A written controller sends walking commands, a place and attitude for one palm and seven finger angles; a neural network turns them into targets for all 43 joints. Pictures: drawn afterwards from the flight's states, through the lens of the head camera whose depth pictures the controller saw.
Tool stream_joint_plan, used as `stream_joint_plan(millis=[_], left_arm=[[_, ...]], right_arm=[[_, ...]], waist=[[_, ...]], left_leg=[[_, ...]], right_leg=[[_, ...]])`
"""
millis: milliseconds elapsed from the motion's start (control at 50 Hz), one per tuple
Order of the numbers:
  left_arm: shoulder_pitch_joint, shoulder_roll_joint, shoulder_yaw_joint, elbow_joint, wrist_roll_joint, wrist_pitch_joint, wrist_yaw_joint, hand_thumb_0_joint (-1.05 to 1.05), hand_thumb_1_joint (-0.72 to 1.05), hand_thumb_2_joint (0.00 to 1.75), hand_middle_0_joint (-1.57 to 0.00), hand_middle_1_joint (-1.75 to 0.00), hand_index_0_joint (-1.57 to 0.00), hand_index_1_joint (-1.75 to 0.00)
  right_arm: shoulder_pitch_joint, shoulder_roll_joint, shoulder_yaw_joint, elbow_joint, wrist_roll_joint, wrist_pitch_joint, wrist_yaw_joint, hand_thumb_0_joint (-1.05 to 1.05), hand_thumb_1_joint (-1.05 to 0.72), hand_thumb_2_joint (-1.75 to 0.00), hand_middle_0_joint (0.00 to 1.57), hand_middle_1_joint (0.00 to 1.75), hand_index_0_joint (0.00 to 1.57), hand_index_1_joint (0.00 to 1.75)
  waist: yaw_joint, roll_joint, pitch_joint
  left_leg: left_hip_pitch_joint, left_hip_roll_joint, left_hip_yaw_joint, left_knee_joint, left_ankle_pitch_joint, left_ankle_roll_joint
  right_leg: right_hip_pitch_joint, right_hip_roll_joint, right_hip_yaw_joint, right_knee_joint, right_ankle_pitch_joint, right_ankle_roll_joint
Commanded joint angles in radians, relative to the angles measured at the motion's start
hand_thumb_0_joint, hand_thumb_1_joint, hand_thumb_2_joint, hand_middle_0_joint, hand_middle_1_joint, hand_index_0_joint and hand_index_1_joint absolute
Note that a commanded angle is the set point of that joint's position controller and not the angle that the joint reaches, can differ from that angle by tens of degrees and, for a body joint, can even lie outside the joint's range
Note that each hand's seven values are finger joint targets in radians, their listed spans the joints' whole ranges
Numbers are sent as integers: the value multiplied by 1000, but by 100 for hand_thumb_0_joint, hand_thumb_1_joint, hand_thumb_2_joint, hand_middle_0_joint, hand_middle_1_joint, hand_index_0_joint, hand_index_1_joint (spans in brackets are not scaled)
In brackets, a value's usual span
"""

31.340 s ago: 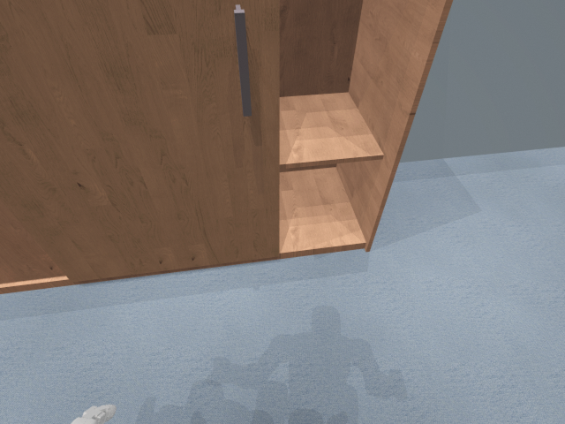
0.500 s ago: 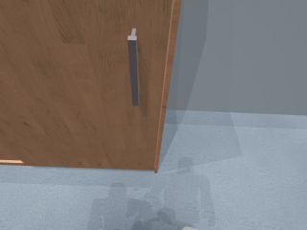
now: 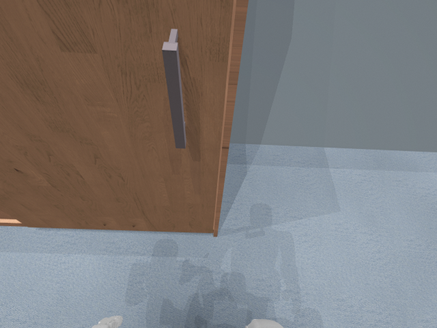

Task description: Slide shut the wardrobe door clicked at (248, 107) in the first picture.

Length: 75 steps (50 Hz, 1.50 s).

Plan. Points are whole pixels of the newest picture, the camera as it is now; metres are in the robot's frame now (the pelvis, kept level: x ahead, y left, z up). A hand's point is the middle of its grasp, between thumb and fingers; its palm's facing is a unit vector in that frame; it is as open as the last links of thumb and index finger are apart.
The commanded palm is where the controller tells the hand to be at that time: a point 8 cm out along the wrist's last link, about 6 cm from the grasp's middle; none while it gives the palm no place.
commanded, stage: come to a stop and stand still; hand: left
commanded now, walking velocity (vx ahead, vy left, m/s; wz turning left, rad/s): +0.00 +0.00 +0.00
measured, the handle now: (177, 97) +0.50 +0.10 +0.12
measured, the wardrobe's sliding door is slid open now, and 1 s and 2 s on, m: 0.00 0.00 0.00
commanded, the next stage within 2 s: look again from close up in 0.86 s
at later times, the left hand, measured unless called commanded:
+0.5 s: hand out of the picture +0.03 +0.22 -0.18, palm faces -0.01 -0.96 -0.28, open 7.4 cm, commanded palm none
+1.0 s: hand out of the picture -0.03 +0.21 -0.17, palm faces -0.06 -0.96 -0.28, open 7.4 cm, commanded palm none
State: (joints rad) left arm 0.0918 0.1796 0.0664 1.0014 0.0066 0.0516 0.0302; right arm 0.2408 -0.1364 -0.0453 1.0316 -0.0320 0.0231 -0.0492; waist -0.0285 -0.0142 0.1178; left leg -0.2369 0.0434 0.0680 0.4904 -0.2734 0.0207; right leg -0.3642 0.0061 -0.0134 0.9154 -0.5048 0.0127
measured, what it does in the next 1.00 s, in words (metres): steps on the spot: right foot, then left foot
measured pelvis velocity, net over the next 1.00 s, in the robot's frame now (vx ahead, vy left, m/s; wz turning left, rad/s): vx -0.05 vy -0.01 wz -0.05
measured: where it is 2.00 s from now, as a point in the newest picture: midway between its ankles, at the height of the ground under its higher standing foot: outside the picture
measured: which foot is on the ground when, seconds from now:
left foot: down 0.00-0.12, up 0.14-0.28, down 0.30-1.00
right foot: up 0.00-0.10, down 0.12-1.00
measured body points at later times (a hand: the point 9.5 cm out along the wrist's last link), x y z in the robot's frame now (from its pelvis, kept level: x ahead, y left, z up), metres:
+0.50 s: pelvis -0.04 +0.00 -0.02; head -0.05 +0.01 +0.43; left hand +0.03 +0.27 -0.16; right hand +0.09 -0.28 -0.11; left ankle +0.03 +0.06 -0.74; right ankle -0.06 -0.14 -0.74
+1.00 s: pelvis -0.05 -0.01 +0.00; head -0.06 -0.01 +0.45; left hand -0.03 +0.26 -0.15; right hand -0.04 -0.29 -0.14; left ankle +0.03 +0.06 -0.74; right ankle -0.06 -0.14 -0.74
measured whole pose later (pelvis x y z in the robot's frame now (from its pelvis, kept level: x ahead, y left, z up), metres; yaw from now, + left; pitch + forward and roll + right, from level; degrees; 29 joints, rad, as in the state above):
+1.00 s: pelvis -0.05 -0.01 +0.00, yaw -3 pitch -2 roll -1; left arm 0.31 0.27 0.00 1.06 0.02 0.00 0.01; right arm 0.25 -0.29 -0.02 1.08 -0.01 0.01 0.00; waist -0.01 0.01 0.01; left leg -0.26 -0.03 0.07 0.39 -0.10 0.06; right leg -0.15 -0.01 -0.03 0.42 -0.24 0.01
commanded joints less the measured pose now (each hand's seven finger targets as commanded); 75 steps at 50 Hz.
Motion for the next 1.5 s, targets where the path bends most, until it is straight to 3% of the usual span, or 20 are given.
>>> stream_joint_plan(millis=[0,20,40,60,80,100,140,160,180,260,300,340,360,440,520,600,720,840,1000,1480], left_arm=[[42,38,2,-63,2,-27,-5,0,90,90,-20,-30,-20,-30],[72,40,3,-52,1,-33,-4,0,90,90,-20,-30,-20,-30],[205,221,-9,-100,4,-63,-3,0,90,90,-20,-30,-20,-30],[223,137,5,-104,8,-63,1,0,90,90,-20,-30,-20,-30],[183,159,20,-106,30,-65,19,0,90,90,-20,-30,-20,-30],[194,186,14,-127,31,-72,25,0,90,90,-20,-30,-20,-30],[210,180,13,-149,39,-73,27,0,90,90,-20,-30,-20,-30],[218,204,22,-148,36,-80,35,0,90,90,-20,-30,-20,-30],[212,216,21,-154,33,-89,40,0,90,90,-20,-30,-20,-30],[125,247,14,-206,24,-76,36,0,90,90,-20,-30,-20,-30],[160,228,11,-212,8,-68,27,0,90,90,-20,-30,-20,-30],[209,209,0,-193,14,-52,23,0,90,90,-20,-30,-20,-30],[190,231,2,-183,19,-47,15,0,90,90,-20,-30,-20,-30],[247,242,4,-124,25,-52,-7,0,90,90,-20,-30,-20,-30],[203,275,3,-126,28,-63,-17,0,90,90,-20,-30,-20,-30],[204,279,-1,-106,24,-61,-19,0,90,90,-20,-30,-20,-30],[209,289,-16,-60,17,-74,-18,0,90,90,-20,-30,-20,-30],[224,277,-26,-14,17,-68,-10,0,90,90,-20,-30,-20,-30],[226,241,-40,22,13,-73,-3,0,90,90,-20,-30,-20,-30],[244,153,-56,57,12,-75,13,0,90,90,-20,-30,-20,-30]], right_arm=[[106,-199,-41,-14,-4,-18,-8,0,-90,-90,20,30,20,30],[101,-196,-43,-13,0,-19,-5,0,-90,-90,20,30,20,30],[19,-295,-58,-140,3,-12,5,0,-90,-90,20,30,20,30],[-39,-224,-55,-174,8,-31,9,0,-90,-90,20,30,20,30],[9,-119,-42,-171,8,-35,6,0,-90,-90,20,30,20,30],[8,-103,-32,-182,9,-29,10,0,-90,-90,20,30,20,30],[-21,-73,-31,-202,12,-21,20,0,-90,-90,20,30,20,30],[-50,-99,-31,-216,11,-22,21,0,-90,-90,20,30,20,30],[-84,-158,-41,-238,13,-23,20,0,-90,-90,20,30,20,30],[-28,-190,-41,-211,17,-29,28,0,-90,-90,20,30,20,30],[10,-284,-57,-190,5,-46,24,0,-90,-90,20,30,20,30],[-37,-326,-57,-205,0,-37,29,0,-90,-90,20,30,20,30],[-81,-335,-58,-213,-1,-36,28,0,-90,-90,20,30,20,30],[-156,-348,-47,-238,1,-30,34,0,-90,-90,20,30,20,30],[-132,-352,-47,-226,6,-27,43,0,-90,-90,20,30,20,30],[-119,-370,-42,-184,5,-30,44,0,-90,-90,20,30,20,30],[-86,-364,-25,-122,12,-43,43,0,-90,-90,20,30,20,30],[-56,-350,-15,-51,15,-33,45,0,-90,-90,20,30,20,30],[-16,-301,-1,14,19,-38,42,0,-90,-90,20,30,20,30],[-24,-219,14,61,27,-51,30,0,-90,-90,20,30,20,30]], waist=[[-8,196,-203],[0,201,-216],[49,154,-246],[77,-37,-298],[32,-202,-281],[44,-185,-269],[37,-51,-217],[47,-244,-215],[51,-308,-185],[-13,-114,-133],[-9,119,-166],[25,268,-112],[32,264,-41],[73,111,-38],[27,-3,-84],[32,61,-72],[28,13,-120],[30,10,-24],[22,-1,-46],[27,16,-90]], left_leg=[[264,247,-176,-62,813,150],[261,238,-170,-47,791,134],[186,164,-150,30,515,69],[75,106,-87,143,263,23],[-130,-12,-34,222,-67,-15],[-220,-39,-65,303,-231,-23],[-280,-61,-16,344,-229,-22],[-346,-61,-20,384,-237,-15],[-367,-48,-48,397,-225,-2],[-56,-51,-28,86,77,15],[155,96,-199,24,458,85],[6,208,-321,-135,213,163],[-86,212,-354,-206,7,170],[-179,154,-279,-223,-252,122],[-59,62,-197,-180,-277,45],[-48,85,-232,-239,-295,46],[20,83,-210,-217,-142,40],[-28,81,-216,-250,-204,29],[9,72,-185,-224,-107,17],[103,84,-134,-170,218,17]], right_leg=[[11,-13,-10,-214,37,-4],[63,-12,-16,-317,97,-8],[146,-25,-15,-447,223,-2],[171,-90,77,-549,443,3],[300,-226,247,-513,801,-55],[363,-300,281,-448,1009,-114],[385,-254,207,-409,1109,-149],[423,-243,235,-380,1233,-155],[422,-246,229,-373,1281,-161],[177,-170,140,-359,851,-134],[3,-60,72,-290,479,-57],[69,-20,15,-219,13,-39],[70,-33,28,-186,-8,-41],[176,-53,18,-354,126,-53],[74,-83,65,-532,3,-75],[69,-71,46,-531,48,-62],[112,-106,81,-583,134,-64],[65,-108,94,-620,44,-56],[74,-119,109,-639,78,-53],[172,-118,80,-608,361,-28]])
